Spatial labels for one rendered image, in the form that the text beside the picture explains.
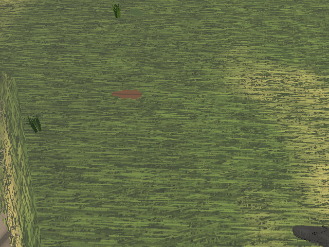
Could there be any right robot hand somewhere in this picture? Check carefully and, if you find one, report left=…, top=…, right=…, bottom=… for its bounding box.
left=293, top=225, right=329, bottom=247

